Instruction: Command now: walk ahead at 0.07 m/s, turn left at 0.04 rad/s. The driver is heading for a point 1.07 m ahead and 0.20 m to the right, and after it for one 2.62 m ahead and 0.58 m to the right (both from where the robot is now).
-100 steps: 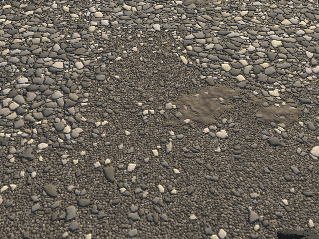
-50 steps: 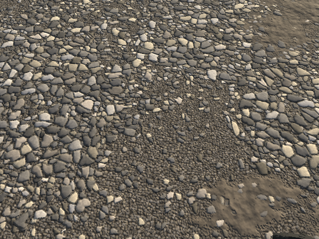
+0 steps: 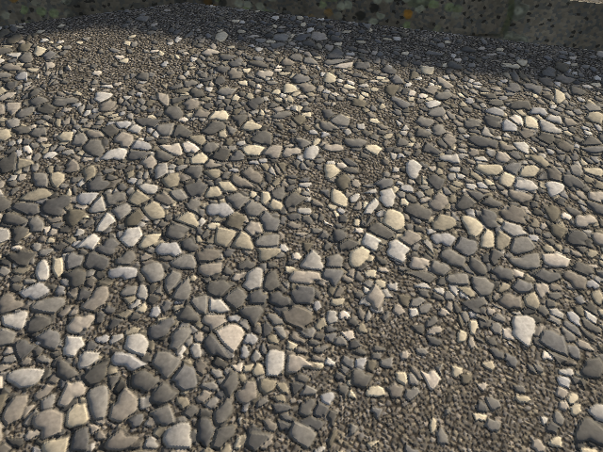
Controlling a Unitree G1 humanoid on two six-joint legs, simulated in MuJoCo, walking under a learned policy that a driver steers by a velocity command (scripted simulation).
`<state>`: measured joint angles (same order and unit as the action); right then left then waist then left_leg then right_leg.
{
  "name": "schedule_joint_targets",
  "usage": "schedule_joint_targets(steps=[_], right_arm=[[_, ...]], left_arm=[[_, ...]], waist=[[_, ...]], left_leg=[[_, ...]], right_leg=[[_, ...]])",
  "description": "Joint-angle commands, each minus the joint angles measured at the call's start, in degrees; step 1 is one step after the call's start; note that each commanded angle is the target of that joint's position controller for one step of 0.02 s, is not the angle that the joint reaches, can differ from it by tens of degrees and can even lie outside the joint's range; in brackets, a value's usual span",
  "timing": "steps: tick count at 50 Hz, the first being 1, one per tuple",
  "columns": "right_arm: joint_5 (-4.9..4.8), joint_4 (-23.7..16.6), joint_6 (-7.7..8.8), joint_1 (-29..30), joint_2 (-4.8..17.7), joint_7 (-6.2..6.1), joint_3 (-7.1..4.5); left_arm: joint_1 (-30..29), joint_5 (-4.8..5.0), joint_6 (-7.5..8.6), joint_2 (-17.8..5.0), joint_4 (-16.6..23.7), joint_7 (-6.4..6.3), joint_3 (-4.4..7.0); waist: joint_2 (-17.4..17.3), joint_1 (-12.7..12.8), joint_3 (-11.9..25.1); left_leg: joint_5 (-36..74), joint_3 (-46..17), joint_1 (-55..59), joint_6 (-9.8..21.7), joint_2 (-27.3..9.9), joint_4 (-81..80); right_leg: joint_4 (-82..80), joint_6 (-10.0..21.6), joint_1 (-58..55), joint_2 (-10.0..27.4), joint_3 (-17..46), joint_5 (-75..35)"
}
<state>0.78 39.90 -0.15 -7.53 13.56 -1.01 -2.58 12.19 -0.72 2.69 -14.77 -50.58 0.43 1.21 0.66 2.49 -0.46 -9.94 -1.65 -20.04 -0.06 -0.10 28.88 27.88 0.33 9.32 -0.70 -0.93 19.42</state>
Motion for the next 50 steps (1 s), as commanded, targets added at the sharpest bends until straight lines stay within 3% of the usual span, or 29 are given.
schedule_joint_targets(steps=[1, 3, 7, 12, 14, 17, 19, 21, 22, 23, 24, 25, 26, 27, 28, 30, 31, 33, 35, 37, 38, 39, 40, 41, 42, 43, 44, 47, 50], right_arm=[[-0.13, -3.8, 0.36, 1.4, 5.9, 0.61, -1.53], [-0.17, -2.9, 0.96, 0.9, 6.7, 0.83, -1.82], [-0.27, -1.5, 1.36, 0.7, 6.1, 0.73, -1.77], [-0.36, 0.6, 1.07, 1.8, 6.0, 0.64, -1.91], [-0.67, 2.2, 0.68, 0.9, 6.0, 0.48, -2.06], [-1.19, 3.2, 0.66, -0.7, 7.8, -0.03, -2.85], [-1.41, 4.2, 1.83, -2.6, 7.9, 0.09, -2.98], [-1.51, 4.7, 2.85, -3.4, 8.1, 0.44, -3.04], [-1.62, 4.3, 3.16, -2.0, 8.1, 0.58, -2.99], [-1.88, 3.3, 3.39, 1.0, 7.6, 0.77, -2.83], [-2.17, 1.8, 3.75, 5.0, 6.5, 1.03, -2.5], [-2.21, 0.3, 4.67, 8.2, 4.1, 1.33, -1.95], [-2.17, -0.5, 5.62, 9.5, 5.0, 1.52, -2.02], [-2.04, -0.5, 5.97, 10.8, 5.8, 1.59, -2.14], [-2.47, -0.8, 6.08, 11.0, 5.5, 1.81, -2.11], [-3.03, -0.9, 5.84, 11.9, 3.9, 2.53, -1.44], [-2.93, -1.1, 5.81, 12.6, 3.4, 2.97, -1.21], [-2.33, -0.9, 5.55, 11.1, 0.4, 4.18, -0.03], [-2.03, 1.0, 4.37, 4.8, 4.2, 3.87, -1.51], [-1.44, 4.4, 3.2, -3.7, 7.5, 2.44, -3.08], [-0.94, 5.7, 2.7, -6.7, 8.8, 1.41, -3.62], [0.38, 6.6, 2.39, -11.3, 13.2, 0.4, -4.3], [1.67, 6.8, 2.3, -12.2, 12.9, 0.88, -2.92], [0.22, 6.4, 2.56, -8.1, 11.2, 1.72, -2.55], [-1.15, 5.5, 2.92, -1.6, 9.2, 2.03, -1.92], [-1.19, 5.4, 3.22, 2.7, 6.6, 2.3, -0.9], [-0.59, 5.6, 3.45, 5.2, 5.2, 2.5, -0.34], [1.1, 7.5, 3.78, 6.2, 5.4, 2.19, -0.23], [0.7, 8.6, 3.31, 5.5, 6.7, 0.95, -0.36]], left_arm=[[1.8, -0.02, -1.28, -6.5, 1.4, -0.58, 1.02], [2.2, -0.08, -2.06, -6.8, 1.1, -0.82, 1.05], [1.7, 0.3, -2.34, -6.6, -0.2, -1.23, 1.07], [0.9, 0.41, -3.26, -6.1, -2.2, -1.63, 1.15], [2.1, 0.55, -3.57, -5.4, -3.5, -1.7, 1.1], [1.2, 1.06, -2.93, -5.6, -3.2, -2.02, 1.24], [1.7, 1.34, -1.3, -4.8, -3.0, -2.0, 1.05], [2.9, 1.48, 0.34, -4.5, -3.3, -1.54, 1.07], [4.3, 1.5, 0.93, -4.8, -3.9, -1.26, 1.17], [6.5, 1.48, 1.42, -5.2, -5.0, -1.01, 1.33], [9.8, 1.54, 1.81, -6.4, -6.5, -0.9, 1.71], [14.8, 1.94, 2.03, -9.5, -8.7, -0.91, 2.7], [15.4, 2.04, 1.94, -12.3, -8.9, -0.75, 3.49], [16.7, 1.55, 1.94, -10.4, -8.8, -0.67, 3.14], [18.2, 1.08, 2.03, -9.1, -8.9, -0.65, 2.78], [16.5, 1.2, 1.27, -8.2, -8.0, -0.93, 2.43], [14.4, 1.22, 0.65, -7.4, -7.3, -1.23, 2.07], [10.1, 0.75, -0.4, -7.7, -5.7, -1.64, 1.88], [9.4, 0.83, -0.21, -10.7, -5.6, -1.9, 2.8], [6.2, 1.99, 0.75, -10.3, -5.1, -2.08, 2.88], [6.4, 1.8, 1.27, -9.4, -5.3, -1.87, 2.73], [9.1, -0.37, 1.49, -6.2, -4.5, -1.71, 1.88], [19.0, 0.23, 1.19, -0.3, -6.9, -1.46, 0.47], [19.2, 1.6, 0.43, -4.0, -7.9, -1.36, 1.71], [14.1, 2.3, -0.36, -4.9, -6.3, -1.61, 2.07], [11.2, 1.94, -1.29, -4.4, -5.9, -2.25, 2.13], [10.8, 1.41, -2.33, -4.2, -5.9, -2.98, 2.49], [11.3, 0.65, -3.56, -3.2, -5.7, -3.77, 2.67], [7.3, 0.17, -3.86, -3.2, -4.5, -3.98, 2.44]], waist=[[-4.9, -1.2, 4.3], [-4.8, -0.9, 4.1], [-3.2, -1.1, 6.0], [-1.7, -1.0, 4.8], [-1.9, -0.8, 4.3], [-2.3, -1.9, -2.2], [-5.5, -2.0, -4.3], [-7.9, -1.5, -3.3], [-7.5, -0.6, -2.6], [-5.7, 0.9, -2.3], [-1.5, 2.7, -2.2], [7.2, 3.7, -1.7], [11.1, 3.8, -4.9], [10.1, 4.9, -6.6], [7.2, 4.6, -7.4], [5.1, 3.8, -8.2], [5.3, 3.2, -7.7], [7.8, 1.2, -4.7], [9.9, -2.6, 0.0], [8.4, -8.1, 3.1], [6.2, -9.6, 4.6], [-5.4, -9.3, 10.5], [-15.4, -5.0, 21.4], [-9.9, -4.3, 18.0], [-7.0, -3.1, 8.0], [-3.3, -1.9, 3.8], [-3.5, -0.6, 1.8], [-7.1, 1.1, 2.0], [-7.3, 0.0, 3.6]], left_leg=[[17.7, -6.6, 13.0, 5.6, -5.6, -0.4], [20.5, -6.2, 11.8, 5.2, -5.2, 0.1], [27.5, -5.7, 13.4, 5.5, -5.0, 1.9], [23.8, -5.3, 12.5, 5.6, -4.5, 1.1], [6.9, -4.5, 11.7, 5.4, -3.0, -0.2], [-24.0, -8.1, 5.9, 7.2, -3.8, -4.6], [-30.0, -14.4, 5.0, 9.4, -7.2, -8.4], [-28.8, -19.9, 5.7, 11.4, -10.0, -10.7], [-25.4, -19.7, 4.9, 11.3, -9.9, -10.1], [-19.9, -16.1, 2.5, 10.1, -8.0, -7.8], [-11.7, -9.0, -2.2, 7.6, -4.2, -1.7], [-2.9, 1.3, -9.7, 4.0, 2.1, 10.9], [-4.1, 5.4, -20.4, 2.2, 2.9, 15.8], [-19.2, 4.4, -28.2, 1.8, 1.2, 21.8], [-23.1, 2.7, -34.7, 1.9, -1.0, 27.8], [-19.6, 3.0, -39.3, 1.8, -3.4, 27.2], [-15.3, 4.1, -34.9, 1.6, -3.4, 22.3], [-1.5, 8.1, -12.8, 1.3, 0.3, 12.1], [7.0, 8.0, 4.2, 2.1, 3.6, 9.4], [14.3, 5.9, 15.4, 4.1, 3.8, 1.9], [19.7, 4.2, 21.4, 5.1, 1.7, -0.5], [42.3, -7.2, 33.6, 8.6, -10.1, 2.8], [52.1, -25.0, 37.5, 18.4, -23.9, -1.9], [36.0, -26.4, 27.2, 18.9, -22.2, -7.5], [22.8, -19.9, 18.6, 16.8, -19.4, -10.3], [15.6, -15.7, 11.5, 14.5, -16.2, -12.8], [11.3, -12.1, 5.9, 12.7, -13.9, -14.3], [6.9, -7.1, -1.0, 11.9, -10.5, -16.5], [-4.3, -8.1, -0.6, 12.7, -10.9, -17.6]], right_leg=[[-2.8, -0.4, 8.0, 2.5, 1.6, -5.6], [-2.6, -0.3, 5.9, 3.1, 2.0, -8.7], [-1.7, -0.5, 3.2, 3.6, 2.3, -13.9], [-2.2, -0.7, 2.1, 3.5, 2.1, -12.2], [-2.8, -0.1, 3.0, 2.3, 0.7, -0.9], [-0.4, 2.5, 9.2, 2.0, 0.8, 12.7], [2.8, 3.5, 11.6, 1.9, 0.8, 12.5], [4.6, 4.9, 10.6, 1.6, 0.8, 8.4], [3.0, 5.9, 8.1, 2.0, 1.4, 6.7], [-0.3, 6.9, 4.1, 2.9, 2.7, 5.3], [-5.2, 8.0, -1.6, 5.4, 6.3, 4.3], [-10.3, 9.9, -9.8, 10.3, 15.2, 0.3], [-12.4, 12.3, -15.9, 17.3, 23.6, -10.2], [-13.0, 14.6, -19.6, 21.7, 27.4, -19.1], [-12.3, 15.5, -23.7, 23.4, 27.7, -24.2], [-10.9, 12.6, -26.7, 21.2, 20.7, -34.6], [-11.3, 10.4, -23.5, 18.8, 16.4, -38.1], [-12.5, 7.3, -8.4, 12.3, 7.3, -44.4], [-10.0, 6.0, -2.3, 10.9, 4.8, -52.0], [-2.2, 3.2, -1.0, 9.5, 3.7, -51.9], [4.2, 1.7, 1.4, 7.7, 3.4, -45.4], [20.2, -0.9, 10.5, 3.1, 1.6, -19.1], [37.8, -2.9, 13.6, -2.5, 5.8, 20.3], [43.2, -3.2, 12.8, -0.7, 9.4, 19.0], [44.0, -3.1, 17.0, 1.5, 5.7, 16.2], [41.3, -3.1, 16.4, 3.6, 4.8, 12.6], [37.7, -3.1, 13.9, 5.1, 5.0, 9.8], [26.7, -2.9, 6.3, 5.4, 3.9, 6.2], [15.3, -2.8, 3.6, 5.2, 3.4, 4.3]])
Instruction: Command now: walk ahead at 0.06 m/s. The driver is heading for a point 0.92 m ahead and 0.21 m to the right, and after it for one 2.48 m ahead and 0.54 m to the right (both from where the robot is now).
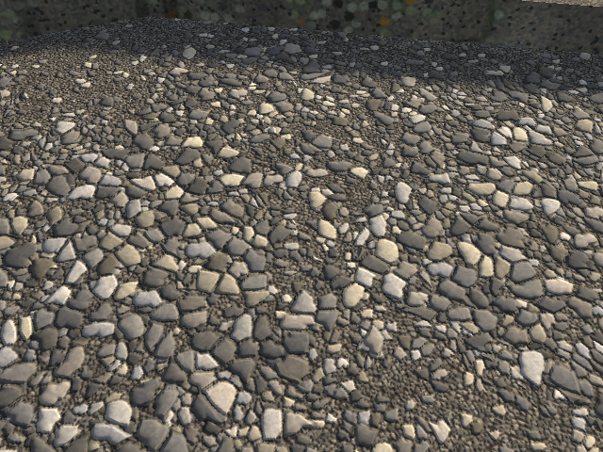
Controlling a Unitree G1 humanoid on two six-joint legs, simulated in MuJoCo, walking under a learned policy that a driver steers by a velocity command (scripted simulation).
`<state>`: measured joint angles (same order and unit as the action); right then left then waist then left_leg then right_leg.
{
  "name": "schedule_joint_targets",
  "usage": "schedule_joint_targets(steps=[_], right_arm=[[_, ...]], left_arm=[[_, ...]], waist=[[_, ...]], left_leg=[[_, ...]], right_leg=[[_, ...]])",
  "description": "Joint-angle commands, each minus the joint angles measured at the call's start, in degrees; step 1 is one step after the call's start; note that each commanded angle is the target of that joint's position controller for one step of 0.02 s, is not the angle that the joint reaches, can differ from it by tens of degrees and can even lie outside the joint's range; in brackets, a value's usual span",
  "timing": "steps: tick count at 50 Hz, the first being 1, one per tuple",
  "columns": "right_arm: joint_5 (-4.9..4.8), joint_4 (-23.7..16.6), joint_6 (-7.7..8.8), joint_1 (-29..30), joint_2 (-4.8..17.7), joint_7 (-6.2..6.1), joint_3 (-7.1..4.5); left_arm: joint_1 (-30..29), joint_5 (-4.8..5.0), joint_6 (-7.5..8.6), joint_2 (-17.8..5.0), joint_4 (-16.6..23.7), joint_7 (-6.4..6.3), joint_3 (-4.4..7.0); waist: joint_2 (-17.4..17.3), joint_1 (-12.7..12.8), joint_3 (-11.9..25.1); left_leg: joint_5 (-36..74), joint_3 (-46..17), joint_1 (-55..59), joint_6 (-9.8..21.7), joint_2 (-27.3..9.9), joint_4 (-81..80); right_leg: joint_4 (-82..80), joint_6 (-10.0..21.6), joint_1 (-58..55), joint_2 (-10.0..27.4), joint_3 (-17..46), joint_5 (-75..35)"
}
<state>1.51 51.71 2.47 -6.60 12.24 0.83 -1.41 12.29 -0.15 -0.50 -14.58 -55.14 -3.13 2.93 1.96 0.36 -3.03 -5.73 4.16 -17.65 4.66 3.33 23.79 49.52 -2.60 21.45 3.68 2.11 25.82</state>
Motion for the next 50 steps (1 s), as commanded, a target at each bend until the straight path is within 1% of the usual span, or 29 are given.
schedule_joint_targets(steps=[1, 3, 5, 6, 7, 8, 9, 10, 12, 15, 19, 27, 33, 34, 35, 36, 37, 38, 39, 40, 41, 42, 44, 45, 46, 47, 48, 49, 50], right_arm=[[-0.37, -2.9, 0.32, 4.6, 8.7, -1.24, -1.63], [-1.25, -2.3, -0.44, 5.5, 8.6, -1.8, -1.5], [-1.53, -0.6, -0.83, 3.0, 6.4, -1.88, -0.76], [-1.34, 0.0, -1.02, 1.8, 6.5, -1.95, -0.8], [-1.32, -0.2, -1.34, 0.2, 6.8, -2.18, -1.16], [-0.67, 0.2, -1.41, 0.8, 6.9, -2.4, -1.04], [-0.66, 0.5, -1.42, 0.3, 6.5, -2.46, -1.03], [-0.62, 1.2, -1.49, -0.5, 6.1, -2.6, -0.92], [-0.73, 2.5, -1.55, -1.4, 6.3, -2.53, -0.93], [-1.08, 3.6, -1.37, -0.7, 6.0, -2.23, -0.78], [-1.38, 5.1, -1.48, -0.8, 6.2, -2.12, -0.71], [-1.61, 7.6, -2.2, -1.2, 6.7, -2.46, -0.68], [-1.64, 8.7, -2.41, -0.7, 6.8, -2.62, -0.74], [-1.66, 9.5, -2.48, -1.6, 6.3, -2.63, -0.67], [-2.01, 9.8, -2.64, -1.9, 6.9, -2.71, -0.97], [-2.38, 9.9, -2.72, -2.4, 8.0, -2.78, -1.44], [-2.55, 9.9, -2.54, -3.0, 8.9, -2.8, -1.79], [-2.74, 10.0, -2.04, -4.5, 9.7, -2.74, -2.13], [-2.93, 10.5, -1.39, -7.0, 10.9, -2.61, -2.57], [-2.86, 10.9, -0.76, -9.2, 12.0, -2.53, -3.03], [-2.52, 10.6, -0.05, -9.0, 12.3, -2.57, -3.24], [-2.3, 9.9, 0.72, -7.8, 12.1, -2.46, -3.25], [-2.88, 8.1, 1.59, -4.5, 11.3, -2.17, -3.19], [-3.43, 7.2, 1.54, -2.2, 11.2, -2.06, -3.17], [-3.98, 6.5, 1.2, 0.2, 11.2, -1.9, -3.2], [-4.17, 6.4, 0.79, 0.3, 10.9, -1.76, -3.23], [-4.05, 6.2, 0.66, 0.2, 9.5, -1.67, -2.86], [-3.38, 5.4, 0.9, 1.3, 5.9, -1.34, -1.78], [-2.84, 3.2, 1.84, 2.4, 3.6, -1.37, -1.2]], left_arm=[[6.4, -0.41, -0.86, -3.8, 0.1, -0.26, 0.84], [6.9, -0.68, -0.95, -3.6, -0.7, 0.31, 0.9], [6.4, -1.7, -0.86, -3.3, -0.9, 0.69, 0.63], [5.5, -1.59, -0.66, -5.1, -0.4, 0.55, 0.78], [4.0, -0.81, -0.27, -7.9, -1.3, 0.56, 1.52], [2.3, -0.64, 0.52, -5.5, -1.0, 0.7, 1.01], [1.1, -0.96, 1.19, -4.1, -1.2, 0.77, 0.61], [-0.1, -0.98, 1.72, -4.3, -1.2, 0.87, 0.69], [0.4, -0.58, 2.46, -3.3, -1.5, 0.89, 0.43], [2.3, -0.18, 2.57, -3.8, -2.6, 0.79, 0.47], [3.3, -0.16, 2.23, -3.7, -3.4, 0.78, 0.32], [3.3, -0.09, 1.45, -2.8, -4.6, 0.71, 0.11], [3.2, -0.11, 1.1, -2.4, -5.4, 0.53, 0.07], [4.4, -0.05, 1.0, -1.8, -6.2, 0.49, 0.0], [4.7, 0.26, 0.86, -1.9, -6.5, 0.41, 0.14], [4.1, 0.48, 0.87, -2.2, -6.1, 0.3, 0.29], [3.2, 0.54, 1.14, -2.0, -5.3, 0.21, 0.27], [2.1, 0.59, 1.75, -1.5, -4.5, 0.24, 0.13], [1.1, 0.73, 2.58, -0.3, -3.7, 0.47, -0.12], [0.1, 0.89, 3.31, 0.1, -3.1, 0.84, -0.18], [-0.5, 1.12, 3.88, -0.6, -2.7, 1.25, 0.1], [-0.5, 1.4, 4.4, -1.0, -2.5, 1.66, 0.3], [-0.2, 1.82, 5.29, -1.6, -2.4, 2.19, 0.63], [0.9, 1.9, 5.61, -1.5, -2.9, 2.25, 0.8], [4.0, 1.66, 5.81, -0.7, -4.6, 2.29, 0.92], [7.9, 1.16, 5.71, -0.4, -6.8, 2.33, 1.24], [12.1, 0.74, 5.37, -0.8, -8.4, 2.38, 1.61], [18.3, 0.68, 5.29, -3.2, -9.3, 2.14, 2.29], [23.4, 1.04, 5.52, -9.4, -9.2, 2.36, 3.39]], waist=[[-8.6, 2.0, 6.2], [-7.6, 3.3, 4.6], [-4.8, 3.3, 1.8], [-2.5, 2.0, -0.5], [4.6, -0.8, -2.1], [5.3, -0.6, -1.7], [5.9, -1.4, -0.7], [5.6, -1.9, 0.2], [2.5, -1.5, 1.3], [-0.1, -0.5, 2.7], [-1.6, -0.1, 4.2], [-2.1, -0.3, 3.6], [-1.8, -0.4, 2.9], [-1.9, -0.3, 4.2], [-2.2, -0.5, 3.1], [-2.9, -0.9, 1.4], [-4.2, -1.4, -1.0], [-6.5, -2.1, -2.9], [-9.5, -2.8, -3.4], [-11.2, -3.4, -3.4], [-10.7, -3.1, -3.6], [-10.2, -2.5, -3.3], [-8.6, -0.7, -2.2], [-8.2, 0.8, -1.6], [-7.7, 3.0, -0.7], [-6.7, 4.3, 0.3], [-4.4, 5.4, 1.1], [4.3, 7.2, 2.8], [16.4, 8.0, 2.7]], left_leg=[[-14.3, -14.6, -3.6, 7.7, -14.4, -13.2], [-23.4, -14.3, -7.6, 5.8, -13.6, -13.8], [-29.8, -13.0, -9.8, 1.6, -11.1, -12.9], [-28.2, -11.1, -9.0, -0.6, -9.0, -10.8], [-22.7, -6.6, -3.5, -2.0, -5.5, -8.4], [-17.3, -6.1, 2.6, -2.5, -5.1, -5.0], [-13.5, -5.6, 5.6, -2.1, -4.9, -3.3], [-11.2, -5.4, 7.3, -1.6, -5.0, -2.3], [-9.0, -5.5, 6.3, -0.6, -5.3, -2.1], [-4.4, -5.4, 5.7, -0.5, -5.4, -1.7], [2.6, -5.2, 7.4, -0.5, -5.4, -0.4], [6.8, -5.6, 8.9, -0.4, -5.7, 0.3], [6.4, -5.9, 9.0, -0.4, -5.8, -0.1], [-0.1, -5.5, 9.5, -0.2, -5.3, -0.4], [-11.2, -5.5, 8.5, 0.3, -4.7, -0.6], [-23.6, -6.6, 6.6, 1.3, -5.1, -1.4], [-32.7, -9.8, 4.6, 2.7, -7.1, -3.6], [-38.5, -15.3, 4.6, 4.7, -10.8, -6.7], [-42.3, -22.9, 6.4, 7.4, -15.6, -10.7], [-43.7, -30.0, 6.5, 10.2, -19.8, -13.9], [-42.5, -33.6, 5.6, 11.7, -22.3, -15.3], [-39.9, -34.6, 5.8, 12.2, -23.5, -15.6], [-32.7, -29.5, 5.8, 9.8, -22.1, -15.4], [-29.0, -24.3, 3.5, 7.7, -19.4, -14.7], [-25.6, -18.2, -1.0, 5.8, -15.8, -12.8], [-23.5, -13.7, -5.1, 4.8, -12.6, -9.2], [-21.8, -10.4, -9.0, 3.5, -10.1, -3.6], [-18.5, -4.9, -15.8, 0.6, -5.9, 10.9], [-22.8, 0.2, -27.8, -1.9, -0.3, 26.8]], right_leg=[[-9.0, 0.3, -9.9, 0.4, -0.2, -4.4], [-15.6, 1.3, -15.0, -0.6, -1.9, -11.8], [-22.4, 3.3, -16.9, 0.4, -0.7, -14.2], [-26.3, 4.6, -13.6, 2.6, 1.8, -11.2], [-27.4, 5.7, -5.0, 1.7, 2.0, -1.3], [-30.0, 5.4, -0.9, 1.4, 2.2, 2.0], [-31.3, 4.3, 0.3, 1.6, 2.4, 1.2], [-31.3, 3.5, 0.2, 1.3, 2.2, -1.4], [-29.8, 2.9, -3.2, 0.8, 1.5, -6.9], [-27.7, 3.2, -7.1, 0.3, 0.5, -14.1], [-26.7, 3.4, -9.0, -0.1, -0.1, -19.3], [-26.9, 3.2, -9.9, -0.7, -1.2, -21.5], [-27.4, 3.0, -10.0, -1.0, -1.7, -20.4], [-27.5, 3.1, -10.5, -1.6, -2.5, -14.8], [-26.3, 3.6, -9.1, -2.7, -3.6, -6.8], [-24.3, 4.4, -6.6, -3.5, -4.3, 0.8], [-22.0, 5.0, -3.2, -3.8, -4.6, 5.6], [-18.4, 5.3, 0.8, -4.0, -5.1, 6.2], [-13.3, 5.3, 4.2, -4.4, -6.2, 3.5], [-9.0, 5.8, 5.1, -3.8, -5.4, 1.5], [-4.7, 6.5, 6.1, -2.3, -3.5, 1.7], [-1.4, 7.1, 7.5, -1.1, -2.0, 3.4], [-4.7, 8.2, 6.4, 0.7, -1.2, 4.1], [-11.3, 8.4, 1.1, 0.3, -2.5, 1.4], [-18.9, 8.3, -7.6, -1.6, -5.5, -5.2], [-22.4, 7.4, -15.7, -4.4, -8.1, -11.4], [-23.1, 7.0, -21.5, -4.4, -6.9, -11.8], [-29.0, 9.3, -27.9, 4.0, 5.4, -4.8], [-38.8, 16.4, -33.1, 16.3, 28.3, 3.7]])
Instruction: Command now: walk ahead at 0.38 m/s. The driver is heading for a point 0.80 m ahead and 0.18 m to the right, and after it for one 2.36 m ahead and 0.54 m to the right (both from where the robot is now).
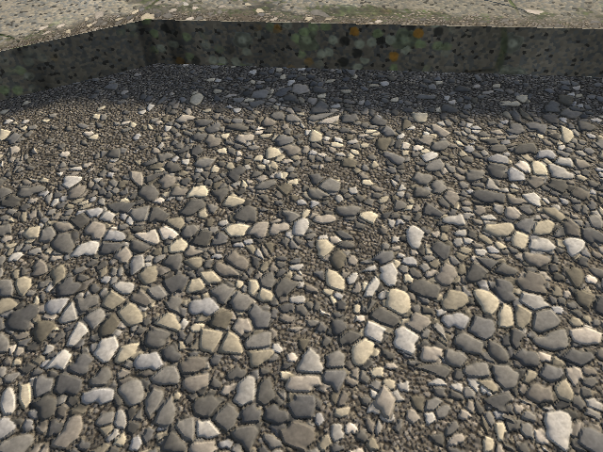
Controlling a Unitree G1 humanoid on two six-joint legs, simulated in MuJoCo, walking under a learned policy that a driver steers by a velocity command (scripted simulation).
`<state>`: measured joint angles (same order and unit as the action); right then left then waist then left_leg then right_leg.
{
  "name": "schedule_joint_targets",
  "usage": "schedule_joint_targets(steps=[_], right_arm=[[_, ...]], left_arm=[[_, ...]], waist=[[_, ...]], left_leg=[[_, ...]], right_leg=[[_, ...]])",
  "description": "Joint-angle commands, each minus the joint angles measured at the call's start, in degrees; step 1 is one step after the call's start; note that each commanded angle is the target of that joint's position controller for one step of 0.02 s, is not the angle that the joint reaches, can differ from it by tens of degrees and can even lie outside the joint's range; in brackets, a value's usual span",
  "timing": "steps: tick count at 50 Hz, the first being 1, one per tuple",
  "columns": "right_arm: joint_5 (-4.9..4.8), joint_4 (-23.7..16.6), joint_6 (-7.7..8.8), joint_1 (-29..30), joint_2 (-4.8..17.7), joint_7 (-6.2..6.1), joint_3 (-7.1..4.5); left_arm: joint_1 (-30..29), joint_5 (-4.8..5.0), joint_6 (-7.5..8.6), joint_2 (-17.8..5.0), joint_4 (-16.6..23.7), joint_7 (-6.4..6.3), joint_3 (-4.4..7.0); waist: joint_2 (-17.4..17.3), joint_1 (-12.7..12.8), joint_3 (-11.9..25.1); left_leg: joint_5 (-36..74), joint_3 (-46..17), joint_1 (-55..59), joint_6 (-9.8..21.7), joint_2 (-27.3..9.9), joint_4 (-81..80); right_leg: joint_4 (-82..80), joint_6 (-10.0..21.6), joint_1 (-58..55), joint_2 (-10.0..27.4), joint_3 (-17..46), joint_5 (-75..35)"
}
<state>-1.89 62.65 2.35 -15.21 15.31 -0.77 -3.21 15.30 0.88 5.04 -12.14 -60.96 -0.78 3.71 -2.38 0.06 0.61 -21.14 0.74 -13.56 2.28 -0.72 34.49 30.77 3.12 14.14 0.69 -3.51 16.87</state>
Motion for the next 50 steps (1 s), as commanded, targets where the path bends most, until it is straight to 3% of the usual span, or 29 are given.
schedule_joint_targets(steps=[1, 2, 4, 6, 8, 11, 14, 17, 19, 20, 21, 22, 23, 24, 25, 26, 27, 28, 30, 34, 37, 40, 43, 45, 47, 48, 49, 50], right_arm=[[0.0, -8.3, 2.72, 12.3, 2.3, 0.35, 0.21], [-0.82, -8.3, 3.34, 11.7, 3.2, 0.82, 0.13], [-0.23, -7.1, 3.94, 10.7, 4.4, 1.13, -0.39], [0.44, -6.9, 3.67, 11.4, 4.2, 1.47, -0.76], [0.83, -7.6, 3.09, 13.7, 2.1, 1.69, -0.42], [0.64, -10.3, 2.72, 21.1, 0.0, 2.03, 0.54], [0.21, -12.3, 2.63, 25.7, 0.3, 2.67, 0.95], [0.01, -14.1, 3.02, 27.6, 1.7, 3.48, 0.81], [0.17, -14.2, 3.47, 24.7, 3.9, 3.7, -0.17], [0.23, -13.2, 3.59, 19.6, 5.7, 3.45, -1.17], [-0.01, -10.2, 3.54, 9.1, 8.2, 2.96, -2.69], [0.71, -7.8, 3.41, -2.5, 11.9, 2.22, -3.99], [1.92, -6.4, 3.09, -8.0, 15.9, 2.1, -4.56], [1.74, -6.2, 3.02, -7.0, 11.0, 2.15, -3.12], [1.25, -7.0, 3.37, -0.9, 7.8, 2.05, -2.27], [1.3, -8.1, 3.92, 4.1, 5.4, 2.1, -1.55], [1.95, -7.9, 4.57, 7.1, 3.6, 2.44, -1.14], [2.66, -7.5, 5.0, 8.5, 1.9, 2.58, -0.67], [2.7, -6.4, 5.06, 8.2, 1.7, 2.36, -0.76], [2.8, -5.5, 5.0, 6.5, 4.6, 0.74, -1.43], [2.97, -5.6, 4.61, 4.7, 6.0, -0.11, -1.63], [2.38, -5.6, 4.07, 1.1, 7.5, -0.61, -1.85], [1.69, -5.1, 2.81, -2.9, 8.7, -0.65, -2.26], [1.29, -5.5, 1.86, -3.0, 9.8, -0.63, -2.68], [1.05, -6.7, 0.98, -1.4, 11.5, -0.92, -3.23], [0.96, -7.3, 0.44, -0.3, 12.0, -1.06, -3.32], [1.06, -8.0, 0.39, 0.0, 11.3, -1.14, -2.97], [2.86, -10.3, 1.17, -2.0, 5.6, -0.89, -1.41]], left_arm=[[19.0, -0.77, 0.8, -10.5, -3.4, 0.15, 1.88], [14.6, -0.76, 1.61, -8.1, -1.8, 0.24, 1.08], [8.8, -0.53, 2.11, -7.1, 0.5, 1.06, 0.35], [8.8, -1.0, 1.65, -4.8, 1.0, 1.1, -0.55], [11.0, -1.21, 1.17, -5.3, 0.7, 0.52, -0.58], [12.3, -1.16, 0.86, -7.2, 1.1, -0.28, -0.3], [14.6, -0.69, 0.84, -8.0, 0.4, -0.45, 0.12], [14.8, -0.01, 0.41, -8.1, -0.1, -0.47, 0.65], [13.5, -0.06, -0.13, -9.1, 0.3, -0.51, 1.13], [12.6, -0.13, -0.52, -9.7, 0.6, -0.51, 1.34], [11.3, -0.39, -0.95, -9.1, 1.2, -0.44, 1.07], [10.2, -1.1, -0.98, -8.0, 2.9, -0.22, 0.4], [18.1, -0.4, 0.04, 1.4, 3.6, 0.4, -1.93], [15.0, 1.49, 1.44, -2.8, 2.9, 0.52, -0.95], [9.3, 2.84, 1.99, -6.4, 5.1, 0.27, 0.27], [5.8, 2.57, 2.09, -7.2, 6.0, -0.36, 0.56], [4.2, 1.67, 1.66, -6.8, 6.2, -1.0, 1.16], [5.8, 1.26, 0.65, -5.7, 5.9, -1.16, 1.57], [7.5, 1.6, -1.15, -2.6, 6.0, -1.03, 1.53], [0.3, 0.79, -2.39, -3.9, 9.9, -0.75, 2.02], [-4.5, 0.54, -1.83, -3.8, 11.8, 0.52, 1.71], [-12.0, 0.3, -1.6, -2.9, 14.6, 1.88, 0.75], [-17.2, 0.42, -1.72, -2.8, 17.8, 3.2, 0.17], [-17.8, 0.57, -1.88, -3.9, 19.6, 4.04, 0.42], [-13.1, 0.68, -2.18, -6.7, 20.0, 4.47, 1.76], [-5.9, 0.93, -2.23, -9.2, 18.6, 4.44, 3.12], [4.0, 1.03, -2.42, -13.2, 16.1, 3.56, 5.35], [8.6, 0.93, -2.9, -19.4, 14.9, 2.21, 6.91]], waist=[[16.4, 7.0, -3.5], [11.0, 4.6, -6.0], [6.8, 2.0, -6.5], [7.1, 1.5, -5.9], [7.7, 2.1, -5.9], [7.2, 3.6, -7.5], [7.9, 4.5, -9.0], [7.9, 3.5, -9.5], [8.9, 0.9, -6.3], [10.2, -2.1, -2.7], [10.2, -7.3, 3.2], [7.0, -11.5, 11.6], [-9.5, -6.5, 22.9], [-9.0, -8.2, 23.0], [-7.5, -7.1, 12.4], [-2.3, -5.1, 7.1], [0.0, -3.2, 3.6], [-0.9, -0.9, 2.5], [-2.3, 0.9, 0.5], [-0.6, 1.2, -3.8], [0.4, 0.2, -4.4], [1.8, -2.6, -6.0], [2.0, -4.4, -7.3], [0.5, -3.4, -6.5], [-2.4, 0.3, -2.0], [-2.8, 4.6, 1.9], [-0.9, 9.4, 7.0], [11.5, 7.2, 11.3]], left_leg=[[-10.9, -2.3, -37.1, 1.2, 1.0, 27.3], [-5.2, -4.7, -41.0, 2.2, -2.2, 31.7], [4.5, -4.1, -40.0, 2.7, -5.0, 30.0], [9.8, -2.8, -34.6, 1.5, -6.0, 24.3], [13.5, -0.6, -32.7, -0.1, -5.1, 19.1], [20.6, 1.5, -27.1, -1.1, -3.1, 6.7], [24.0, 2.5, -23.5, -0.5, -2.0, 0.1], [22.1, 1.5, -23.5, 1.6, -2.1, -3.7], [18.7, 2.3, -17.0, 3.3, -0.2, -4.8], [17.1, 3.5, -9.6, 4.2, 1.8, -4.5], [17.7, 4.0, 3.6, 5.6, 2.8, -5.0], [16.0, -6.2, 23.7, 8.7, -6.6, -2.3], [1.4, -35.3, 42.6, 17.5, -23.0, -9.7], [-4.1, -43.6, 39.0, 16.7, -23.0, -17.7], [-2.1, -33.4, 30.7, 13.5, -21.3, -18.8], [3.7, -25.0, 20.9, 11.5, -19.6, -19.9], [8.8, -19.1, 12.2, 9.8, -17.7, -21.7], [11.2, -13.7, 7.0, 8.5, -15.4, -23.3], [12.2, -8.3, 2.2, 8.3, -14.4, -26.3], [16.2, -1.5, 1.5, 8.9, -14.7, -29.4], [20.4, 4.0, 4.1, 7.8, -13.5, -29.2], [22.2, 7.8, 7.8, 7.1, -13.7, -28.9], [25.9, 9.8, 15.6, 6.5, -15.6, -25.7], [36.5, 11.4, 19.2, 5.5, -16.5, -21.4], [57.0, 13.0, 20.6, 4.2, -16.7, -11.4], [62.5, 14.0, 18.9, 3.2, -15.6, -1.3], [56.1, 14.7, 10.5, 0.8, -13.4, 13.0], [18.5, 14.5, -10.0, -2.2, -7.4, 33.6]], right_leg=[[-21.8, 14.2, -22.7, 23.5, 42.0, 18.8], [-21.6, 12.9, -22.1, 22.1, 38.3, 19.3], [-22.3, 8.7, -19.6, 17.9, 27.6, 7.5], [-23.3, 6.7, -16.6, 14.4, 18.6, -6.2], [-23.4, 6.6, -15.4, 12.2, 13.0, -15.1], [-25.1, 6.2, -10.8, 10.3, 8.3, -17.0], [-26.3, 6.4, -10.9, 11.4, 6.8, -16.4], [-23.9, 5.8, -16.9, 14.0, 6.0, -21.6], [-18.1, 4.8, -19.7, 14.8, 5.7, -36.9], [-12.1, 4.2, -19.8, 14.5, 5.6, -48.4], [-1.0, 2.7, -16.3, 12.0, 4.2, -53.2], [15.9, 1.0, -2.2, 9.1, 3.5, -38.7], [38.5, -2.9, 19.1, -2.1, 3.8, 5.5], [47.9, -1.9, 23.8, -1.9, 12.2, 14.3], [50.1, -1.1, 28.7, 1.3, 11.0, 11.1], [48.1, -0.4, 26.9, 4.6, 9.6, 5.7], [45.0, -0.1, 23.6, 6.5, 9.2, 2.1], [42.8, 0.5, 19.5, 8.1, 9.8, 0.0], [39.9, 1.2, 17.1, 9.0, 9.8, -0.7], [32.2, -0.2, 24.9, 9.6, 10.4, -8.6], [22.1, -0.8, 26.3, 8.8, 8.6, -17.4], [13.7, -0.6, 26.2, 7.7, 4.1, -20.8], [8.5, 0.4, 28.5, 6.6, 1.6, -17.4], [6.4, 1.8, 26.2, 4.6, -0.8, -12.0], [6.6, 4.1, 17.3, 0.2, -4.2, -6.2], [4.6, 5.8, 7.8, -2.6, -5.2, -6.3], [1.2, 8.3, -8.2, -3.9, -2.6, -9.4], [-0.4, 13.6, -25.3, 9.3, 20.0, -7.5]])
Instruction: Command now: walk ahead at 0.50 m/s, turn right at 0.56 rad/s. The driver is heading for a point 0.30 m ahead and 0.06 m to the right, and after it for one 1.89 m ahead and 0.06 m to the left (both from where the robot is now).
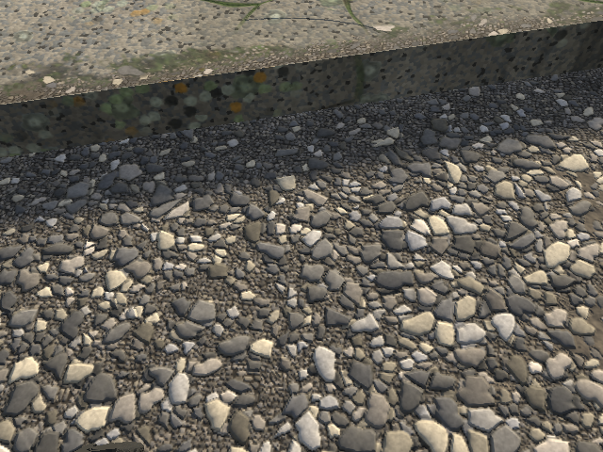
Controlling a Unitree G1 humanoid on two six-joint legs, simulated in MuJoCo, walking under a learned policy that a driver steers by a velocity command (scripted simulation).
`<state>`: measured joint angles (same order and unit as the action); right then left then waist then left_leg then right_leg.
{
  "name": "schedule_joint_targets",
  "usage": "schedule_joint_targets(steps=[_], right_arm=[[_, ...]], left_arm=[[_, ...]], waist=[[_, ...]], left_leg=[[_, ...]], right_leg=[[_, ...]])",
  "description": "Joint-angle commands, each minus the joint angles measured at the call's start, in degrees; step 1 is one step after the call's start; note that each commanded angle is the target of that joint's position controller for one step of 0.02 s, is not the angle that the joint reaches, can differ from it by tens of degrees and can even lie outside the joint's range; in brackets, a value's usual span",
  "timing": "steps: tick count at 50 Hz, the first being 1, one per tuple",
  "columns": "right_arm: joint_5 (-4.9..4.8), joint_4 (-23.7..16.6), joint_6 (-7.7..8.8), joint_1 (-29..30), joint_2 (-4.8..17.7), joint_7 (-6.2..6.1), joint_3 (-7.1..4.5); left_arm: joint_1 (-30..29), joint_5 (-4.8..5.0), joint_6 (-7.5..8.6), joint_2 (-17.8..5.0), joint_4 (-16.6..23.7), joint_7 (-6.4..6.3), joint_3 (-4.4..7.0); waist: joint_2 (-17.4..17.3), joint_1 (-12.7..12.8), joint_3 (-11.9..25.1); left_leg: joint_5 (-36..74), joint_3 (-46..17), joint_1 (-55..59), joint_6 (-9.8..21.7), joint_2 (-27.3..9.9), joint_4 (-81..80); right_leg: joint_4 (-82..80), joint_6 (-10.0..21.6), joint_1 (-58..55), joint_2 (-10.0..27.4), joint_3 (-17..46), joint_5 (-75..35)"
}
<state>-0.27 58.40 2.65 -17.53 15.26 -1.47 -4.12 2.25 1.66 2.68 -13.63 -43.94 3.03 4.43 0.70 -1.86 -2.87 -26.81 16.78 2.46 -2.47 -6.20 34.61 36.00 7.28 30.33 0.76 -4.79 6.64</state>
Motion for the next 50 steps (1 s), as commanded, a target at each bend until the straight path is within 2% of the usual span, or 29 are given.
schedule_joint_targets(steps=[1, 2, 3, 4, 5, 6, 8, 10, 15, 19, 22, 23, 24, 25, 26, 27, 28, 29, 30, 32, 34, 37, 42, 44, 46, 47, 48, 49, 50], right_arm=[[0.29, -8.8, 3.66, -0.8, 2.3, 0.8, 0.96], [-2.11, -10.5, 5.73, 7.4, 7.2, 1.6, -0.29], [-2.8, -11.2, 6.7, 9.4, 7.2, 1.84, -0.22], [-1.69, -10.1, 6.82, 8.8, 6.8, 1.38, -0.33], [-0.78, -9.4, 6.12, 7.8, 7.7, 1.08, -1.06], [-0.55, -9.3, 5.08, 6.8, 7.9, 1.21, -1.37], [0.43, -10.2, 3.66, 7.3, 6.3, 1.14, -1.33], [1.12, -12.0, 3.12, 11.6, 5.2, 0.84, -1.02], [0.41, -15.2, 3.74, 21.6, 3.6, 1.53, 0.02], [-0.26, -17.1, 4.61, 23.7, 6.2, 2.44, -0.39], [-0.01, -15.5, 5.65, 18.5, 7.5, 3.33, -0.73], [0.44, -14.0, 5.87, 13.8, 8.8, 3.2, -1.46], [1.21, -12.7, 6.06, 6.1, 10.9, 3.07, -2.13], [1.78, -11.3, 5.71, -2.3, 15.9, 3.0, -3.46], [-0.18, -9.1, 5.05, -5.2, 14.7, 3.82, -3.44], [-1.49, -10.3, 4.77, -1.6, 10.2, 4.0, -2.08], [-0.96, -11.7, 4.15, 2.0, 8.1, 3.83, -1.37], [-0.25, -12.2, 3.78, 4.2, 7.4, 3.83, -0.93], [0.06, -12.6, 3.73, 5.1, 6.5, 3.68, -0.53], [-0.01, -12.3, 3.53, 4.3, 6.2, 3.26, -0.3], [-0.61, -12.0, 3.36, 2.8, 7.9, 2.43, -0.8], [-1.17, -11.9, 2.72, 0.8, 10.0, 1.4, -1.57], [-1.63, -11.3, 1.13, -4.6, 9.4, 0.85, -1.5], [-1.56, -11.6, 0.62, -4.9, 9.7, 0.61, -1.68], [-1.43, -12.6, 0.41, -3.6, 8.9, 0.5, -1.54], [-0.99, -13.6, 0.69, -2.3, 6.9, 0.65, -0.89], [0.3, -15.4, 1.08, -2.4, 3.0, 0.7, 0.35], [-1.64, -17.4, 1.78, -9.5, 1.8, 0.8, 0.95], [-2.45, -15.7, 1.51, -7.7, 7.6, 0.55, -0.35]], left_arm=[[20.6, -0.61, 0.36, -19.4, 0.0, -1.26, 5.65], [21.3, -1.25, 0.94, -14.2, -0.1, -0.92, 4.09], [18.6, -1.1, 1.51, -11.6, -0.1, -1.07, 3.43], [13.8, -0.84, 1.85, -9.8, 1.0, -1.11, 2.89], [10.3, -1.06, 2.02, -7.9, 2.0, -1.24, 2.23], [9.0, -1.54, 2.09, -7.2, 2.7, -1.48, 1.84], [10.1, -1.1, 2.39, -8.6, 2.7, -2.1, 2.07], [12.2, -0.85, 2.44, -10.4, 2.5, -3.03, 2.53], [15.7, -0.67, 1.81, -10.9, 1.9, -3.81, 2.72], [18.2, -0.28, 1.32, -10.2, 0.9, -3.98, 2.67], [18.5, -1.07, 0.78, -9.5, 0.4, -4.47, 2.31], [18.3, -1.22, 0.67, -8.7, 0.7, -4.38, 1.92], [17.9, -1.69, 0.71, -6.8, 1.4, -4.15, 1.03], [25.1, -1.37, 1.38, -4.1, 1.9, -4.1, 0.16], [27.7, -0.46, 2.1, -4.8, 1.6, -3.95, -0.21], [21.6, 0.27, 2.55, -9.5, 2.5, -3.85, 0.61], [14.8, -0.19, 2.95, -10.2, 4.0, -3.8, 0.56], [10.9, -1.35, 3.37, -9.4, 5.2, -3.9, 0.51], [10.4, -2.27, 3.58, -9.0, 5.7, -4.0, 0.74], [11.3, -2.53, 3.63, -7.1, 6.3, -3.95, 0.5], [9.5, -2.5, 3.5, -5.7, 7.3, -4.03, -0.03], [3.5, -2.18, 3.6, -4.1, 8.9, -3.77, -0.93], [-3.9, -0.94, 4.38, -5.1, 11.1, -2.73, -0.78], [-3.9, -0.71, 4.86, -6.5, 11.5, -2.5, -0.22], [1.9, -0.87, 5.24, -8.2, 10.0, -2.78, 0.81], [8.3, -1.58, 5.38, -10.5, 9.1, -3.29, 1.69], [18.3, -2.1, 5.03, -14.6, 8.1, -3.88, 2.72], [20.4, -2.37, 3.99, -17.1, 6.0, -3.23, 3.31], [18.2, -1.83, 3.84, -11.2, 6.9, -3.03, 2.14]], waist=[[13.1, 5.6, 24.0], [6.0, 8.9, 20.8], [4.7, 7.6, 13.9], [-0.7, 4.6, 10.0], [-0.5, 2.4, 7.8], [0.2, 0.9, 7.3], [-0.1, 0.1, 6.4], [0.2, 1.0, 4.7], [4.0, 4.9, 2.3], [5.2, 5.4, 2.4], [7.7, 3.3, 3.4], [7.6, 1.1, 5.6], [5.1, -2.3, 12.3], [-8.5, -1.3, 21.2], [-20.0, -1.2, 22.3], [-12.2, -2.2, 13.5], [-6.3, -2.6, 8.2], [-2.9, -1.6, 4.1], [-2.9, -0.2, 3.4], [-5.8, 1.4, 4.5], [-6.1, 1.4, 4.7], [-5.4, -0.2, 3.8], [-6.3, -2.8, 3.0], [-7.1, -1.7, 3.1], [-7.4, 2.0, 4.9], [-6.2, 5.4, 9.4], [2.6, 8.8, 17.7], [21.3, 4.8, 21.4], [12.1, 5.8, 14.8]], left_leg=[[-7.4, -15.4, -42.0, 1.0, 8.8, 47.6], [-3.8, -21.9, -49.1, 2.7, 5.8, 49.0], [1.4, -21.3, -50.9, 4.2, 3.2, 45.4], [5.3, -21.4, -46.9, 4.3, 0.5, 40.0], [7.4, -21.5, -42.3, 4.0, -1.2, 35.2], [8.6, -21.8, -38.7, 3.5, -2.0, 33.0], [10.6, -20.7, -37.1, 1.6, -1.6, 27.8], [16.3, -19.9, -38.5, -0.2, -0.4, 20.2], [32.4, -18.9, -33.7, -0.4, 4.2, -0.8], [30.6, -20.9, -32.0, 0.9, 5.1, -6.3], [25.7, -18.5, -28.2, 3.7, 5.0, -7.7], [24.6, -16.9, -21.9, 5.5, 6.2, -9.0], [25.5, -21.6, -9.7, 9.0, 1.4, -6.7], [21.5, -42.9, 10.8, 18.2, -9.9, -7.4], [6.5, -64.0, 17.6, 23.5, -15.6, -17.8], [-2.0, -61.3, 12.8, 20.6, -13.9, -19.3], [0.3, -53.1, 5.3, 18.3, -11.2, -19.4], [6.9, -47.6, -2.2, 17.6, -8.7, -20.4], [13.0, -44.2, -6.2, 16.9, -6.8, -21.1], [20.8, -40.0, -9.2, 16.9, -4.0, -22.1], [25.8, -37.1, -11.1, 17.5, -3.5, -22.9], [26.8, -33.7, -14.6, 16.0, -1.8, -23.3], [23.4, -35.7, -14.0, 14.2, -1.6, -19.8], [21.4, -38.7, -12.5, 13.3, -2.4, -17.2], [22.5, -39.1, -13.9, 11.2, -0.4, -11.8], [23.0, -36.7, -17.9, 9.3, 2.2, -3.1], [10.3, -30.1, -26.5, 6.8, 6.7, 14.5], [-8.7, -24.9, -43.6, 5.0, 10.2, 28.7], [-5.2, -26.2, -49.1, 4.4, 5.7, 35.7]], right_leg=[[-17.0, 19.5, -53.5, 19.8, 53.7, 10.7], [-20.4, 15.6, -53.1, 18.4, 49.2, 9.3], [-19.7, 13.1, -46.1, 16.2, 39.3, 4.7], [-19.7, 11.0, -36.7, 13.3, 32.1, -0.8], [-20.3, 9.6, -29.3, 11.3, 27.1, -6.3], [-21.5, 9.2, -25.0, 10.2, 25.3, -8.2], [-22.9, 9.8, -20.6, 9.1, 22.9, -12.3], [-23.8, 9.5, -18.5, 7.9, 20.6, -12.9], [-23.1, 5.4, -15.5, 4.5, 18.2, -3.1], [-18.1, 4.4, -20.7, 7.1, 23.7, -0.2], [-13.2, 3.4, -26.1, 9.5, 24.2, -7.4], [-7.8, 2.2, -26.7, 7.2, 22.5, -16.0], [4.4, 0.4, -23.0, 4.2, 19.3, -16.8], [24.8, -4.2, -6.2, -3.2, 13.7, -2.4], [36.3, -6.3, 8.5, -6.4, 12.5, 25.7], [40.4, -5.5, 15.1, -2.3, 14.3, 23.3], [39.3, -5.0, 15.4, 0.1, 12.4, 18.3], [35.4, -4.9, 14.3, 1.6, 11.0, 15.2], [30.7, -5.0, 11.4, 3.3, 11.0, 12.7], [24.2, -6.0, 7.0, 3.8, 9.9, 11.8], [16.8, -7.5, 5.9, 3.3, 8.3, 10.7], [4.6, -9.0, 1.8, 1.6, 7.5, 0.5], [-6.3, -9.6, -4.1, -1.5, 8.1, -6.7], [-9.3, -8.9, -7.3, -1.9, 8.6, -4.2], [-13.1, -6.7, -16.9, -1.2, 8.0, -3.3], [-12.0, -4.1, -27.4, 3.3, 11.3, -2.3], [-11.0, -0.4, -41.8, 14.6, 22.1, -1.3], [-16.8, 7.7, -51.5, 25.1, 46.3, 11.1], [-18.6, 6.6, -46.7, 23.3, 45.4, 19.5]])
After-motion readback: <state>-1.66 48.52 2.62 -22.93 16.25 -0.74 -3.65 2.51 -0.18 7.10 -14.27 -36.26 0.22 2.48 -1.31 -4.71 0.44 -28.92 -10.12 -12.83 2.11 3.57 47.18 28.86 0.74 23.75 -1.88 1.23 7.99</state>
